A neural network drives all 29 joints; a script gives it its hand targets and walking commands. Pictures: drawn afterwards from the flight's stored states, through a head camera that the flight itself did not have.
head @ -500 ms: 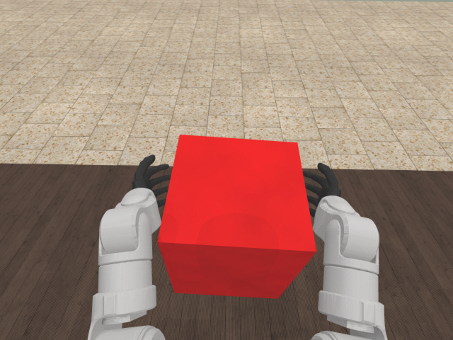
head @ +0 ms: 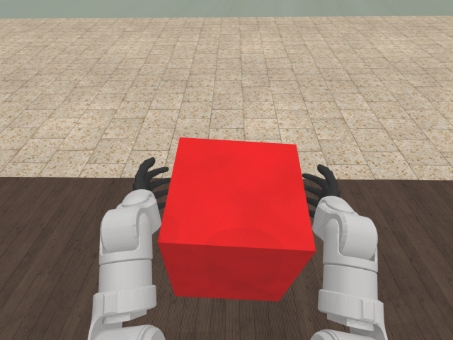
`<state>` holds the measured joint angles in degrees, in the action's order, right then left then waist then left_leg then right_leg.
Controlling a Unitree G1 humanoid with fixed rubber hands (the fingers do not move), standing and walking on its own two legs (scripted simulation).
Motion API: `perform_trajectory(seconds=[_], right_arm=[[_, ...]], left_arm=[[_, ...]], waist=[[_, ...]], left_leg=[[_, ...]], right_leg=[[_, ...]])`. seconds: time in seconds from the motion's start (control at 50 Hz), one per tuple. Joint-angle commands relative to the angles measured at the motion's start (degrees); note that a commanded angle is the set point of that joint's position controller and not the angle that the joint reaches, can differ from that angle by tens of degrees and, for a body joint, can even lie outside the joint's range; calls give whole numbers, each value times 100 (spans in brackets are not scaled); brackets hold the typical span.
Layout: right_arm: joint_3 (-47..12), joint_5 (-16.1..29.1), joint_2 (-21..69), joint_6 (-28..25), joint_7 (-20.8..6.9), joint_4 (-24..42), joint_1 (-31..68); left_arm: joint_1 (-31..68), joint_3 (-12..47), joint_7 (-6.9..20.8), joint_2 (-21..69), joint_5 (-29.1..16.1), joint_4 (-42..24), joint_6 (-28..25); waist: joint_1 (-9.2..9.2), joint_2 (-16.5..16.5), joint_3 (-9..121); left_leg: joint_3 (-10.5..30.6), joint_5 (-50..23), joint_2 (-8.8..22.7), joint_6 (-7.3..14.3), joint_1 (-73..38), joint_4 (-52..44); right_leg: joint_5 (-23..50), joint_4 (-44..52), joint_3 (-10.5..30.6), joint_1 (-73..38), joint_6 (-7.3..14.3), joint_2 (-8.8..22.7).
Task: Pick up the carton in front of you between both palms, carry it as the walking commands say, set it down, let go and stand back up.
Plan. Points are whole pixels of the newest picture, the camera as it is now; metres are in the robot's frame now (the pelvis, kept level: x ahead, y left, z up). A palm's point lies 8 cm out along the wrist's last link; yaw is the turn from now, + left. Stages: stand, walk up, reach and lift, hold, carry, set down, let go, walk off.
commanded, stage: carry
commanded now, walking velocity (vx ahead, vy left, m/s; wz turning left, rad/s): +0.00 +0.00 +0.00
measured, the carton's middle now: (232, 224) +0.33 +0.00 +0.04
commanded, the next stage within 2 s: none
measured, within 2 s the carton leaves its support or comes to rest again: neither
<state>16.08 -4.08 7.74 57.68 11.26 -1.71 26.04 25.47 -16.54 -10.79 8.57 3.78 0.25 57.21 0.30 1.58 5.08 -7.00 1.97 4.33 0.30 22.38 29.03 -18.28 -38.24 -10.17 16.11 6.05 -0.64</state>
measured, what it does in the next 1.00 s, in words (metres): stands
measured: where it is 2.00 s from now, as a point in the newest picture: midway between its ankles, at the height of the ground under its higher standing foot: outside the picture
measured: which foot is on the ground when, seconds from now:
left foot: down 0.00-1.00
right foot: down 0.00-1.00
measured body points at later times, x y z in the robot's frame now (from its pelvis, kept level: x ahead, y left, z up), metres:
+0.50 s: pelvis +0.00 +0.00 +0.00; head -0.01 -0.02 +0.45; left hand +0.34 +0.15 +0.11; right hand +0.34 -0.17 +0.09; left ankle +0.07 +0.13 -0.73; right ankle -0.04 -0.05 -0.72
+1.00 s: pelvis -0.02 +0.00 +0.00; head -0.03 -0.01 +0.45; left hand +0.31 +0.16 +0.10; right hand +0.31 -0.15 +0.09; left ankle +0.07 +0.13 -0.73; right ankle -0.04 -0.05 -0.72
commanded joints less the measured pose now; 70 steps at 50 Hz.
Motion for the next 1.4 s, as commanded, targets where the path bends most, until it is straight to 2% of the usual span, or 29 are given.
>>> perform_trajectory(seconds=[0.0, 0.1, 0.18, 0.24, 0.34, 0.36, 0.42, 0.48, 0.56, 0.58, 0.64, 0.66, 0.72, 0.74, 0.76, 0.8, 0.82, 0.88, 0.9, 0.94, 0.96, 0.98, 1.06, 1.12, 1.18, 1.28, 1.32, 1.36, 1.38], right_arm=[[-3141, 656, 4115, -42, 34, 181, 3058], [-3305, 887, 4307, -69, -9, 254, 3331], [-3256, 885, 4282, -48, -46, 291, 3308], [-3220, 837, 4442, -59, -39, 258, 3386], [-3288, 755, 4237, -133, -5, 412, 3309], [-3327, 891, 4245, -102, -30, 443, 3278], [-3351, 832, 4223, -30, -10, 183, 2978], [-3204, 805, 4260, -38, -28, 195, 3087], [-3404, 923, 4401, -40, -47, 377, 3278], [-3181, 812, 4279, -7, -45, 73, 3083], [-3533, 997, 4639, -74, -103, 452, 3554], [-3404, 938, 4433, -110, -103, 596, 3578], [-3369, 946, 4371, -71, -69, 328, 3389], [-3444, 855, 4296, -53, -61, 456, 3445], [-3316, 927, 4279, 5, -77, 343, 3283], [-3073, 687, 4073, 33, -40, 8, 2770], [-3301, 767, 4239, -35, -44, 502, 3028], [-3189, 838, 4294, -21, -84, 440, 3174], [-3163, 816, 4253, 19, -70, 249, 3283], [-3284, 862, 4355, -55, -76, 401, 3371], [-3349, 857, 4296, -19, -75, 482, 3337], [-3318, 773, 4153, 5, -29, 412, 3347], [-3150, 715, 3935, 44, -2, 316, 3136], [-3109, 692, 4139, 40, -45, 123, 3091], [-3226, 882, 4337, 8, -62, 387, 3366], [-3195, 799, 4111, -54, -32, 261, 3268], [-3185, 727, 4092, -39, -2, 96, 2960], [-3203, 788, 4075, -34, -11, 328, 3060], [-3236, 817, 4215, -30, -24, 339, 3039]], left_arm=[[3100, 3262, 14, 4124, -885, -142, -7], [3120, 3252, 39, 4229, -852, -65, -40], [3264, 3300, 1, 4186, -865, -309, -39], [3506, 3327, 61, 4259, -902, -420, -12], [3283, 3438, 34, 4186, -915, -424, -20], [3314, 3396, 10, 4184, -998, -430, -33], [3234, 3324, 17, 4119, -964, -275, -27], [3248, 3347, -19, 4143, -898, -377, -30], [3183, 3220, 47, 4184, -932, -246, -18], [3216, 3237, 27, 4126, -898, -267, 3], [3250, 3200, 34, 4161, -763, -354, -20], [3251, 3284, 74, 4279, -845, -393, -11], [3353, 3348, 16, 4138, -902, -484, -78], [3008, 3210, -7, 4051, -666, -400, -29], [3272, 3268, -7, 4100, -842, -495, -39], [3301, 3410, 9, 4051, -962, -522, -16], [3132, 3449, 46, 4200, -971, -479, 7], [3427, 3522, 66, 4221, -948, -689, 15], [3448, 3401, 66, 4191, -913, -502, 21], [3604, 3483, 17, 4219, -917, -608, -23], [3267, 3416, 24, 4179, -857, -453, -34], [3356, 3281, 28, 4047, -912, -487, -25], [3047, 3239, 26, 4053, -816, -92, 84], [3361, 3311, 0, 4190, -784, -326, 53], [3698, 3276, -14, 4338, -1089, -507, -10], [3110, 3358, -37, 4077, -848, -213, 16], [3091, 3230, -32, 4196, -839, -13, 25], [2828, 3193, -10, 4257, -829, 35, 28], [3102, 3282, 8, 4209, -929, -201, -4]], waist=[[41, -302, 1684], [45, -508, 1613], [122, -160, 1464], [-52, -144, 1348], [-84, 106, 1825], [-24, 85, 1855], [-61, -447, 1808], [-18, -106, 1805], [-30, -399, 1737], [-46, -108, 1709], [-90, -519, 1808], [9, -118, 1947], [16, -472, 1725], [-9, -378, 1549], [24, -487, 1575], [49, 32, 1721], [1, -7, 1910], [0, 103, 1590], [109, -31, 1374], [-23, -383, 1209], [-8, -627, 1389], [84, -791, 1058], [25, 24, 1496], [-56, 311, 1381], [-1, -157, 1577], [-42, 98, 1800], [-81, -564, 1754], [-38, -65, 2084], [-27, -244, 2154]], left_leg=[[311, -657, 364, 214, -898, 292], [262, -816, 375, 138, -836, 232], [412, -358, 454, 193, -1098, -11], [412, 85, 384, 149, -1022, -186], [454, -949, 534, 277, -950, 130], [580, -739, 616, 282, -1034, 123], [481, -1334, 608, 320, -952, 146], [462, -2384, 586, 365, -1065, 333], [264, -972, 383, 243, -697, 414], [335, -813, 357, 251, -792, 358], [461, -1347, 450, 239, -762, 169], [400, -1367, 392, 250, -942, 309], [169, -463, 258, 122, -503, 387], [328, -33, 263, 109, -646, 245], [228, -498, 301, 106, -688, 89], [417, -1223, 420, 284, -1268, 127], [477, -1281, 493, 294, -1380, 49], [663, 85, 601, 253, -840, -434], [452, 286, 454, 237, -792, -221], [251, 176, 310, 127, -491, -79], [225, 562, 310, 110, -605, -121], [196, 783, 214, 36, -367, -96], [463, -739, 526, 215, -1120, -144], [605, 57, 637, 256, -1043, -303], [851, -324, 774, 328, -888, -516], [467, -1632, 580, 270, -1110, 138], [332, -1864, 496, 339, -765, 318], [319, -2369, 545, 390, -1074, 355], [378, -2422, 547, 404, -1375, 325]], right_leg=[[3979, 679, 1063, -450, -246, 1254], [3871, 608, 940, -441, -198, 1141], [1215, 918, 1016, 68, -51, 958], [744, 1170, 1069, 405, -11, 1140], [2345, 647, 900, -295, -109, 986], [2026, 609, 962, -335, -81, 1007], [2440, 537, 709, -440, 1, 951], [3183, 253, 734, -225, -150, 893], [3790, 424, 874, -476, -111, 1134], [3630, 515, 845, -436, -117, 1127], [3169, 414, 650, -480, -167, 883], [3088, 370, 728, -478, -185, 988], [4205, 555, 902, -738, -228, 1292], [3567, 783, 1051, -407, -144, 1298], [3196, 645, 798, -543, -115, 1216], [2187, 649, 829, -126, -57, 1081], [1540, 591, 740, -78, -150, 891], [-1, 963, 899, 48, -134, 869], [461, 1302, 1246, 127, -188, 1083], [2103, 1030, 1077, -220, -172, 1225], [2087, 1139, 1141, -151, -170, 1296], [1865, 1363, 1164, -113, -258, 1371], [1016, 915, 784, 82, -105, 968], [-328, 1241, 973, 498, -16, 1004], [447, 788, 844, 18, -113, 835], [2280, 664, 804, -171, -256, 924], [3669, 444, 649, -435, -288, 977], [3333, 335, 576, -570, -193, 933], [3127, 179, 676, -327, -184, 967]])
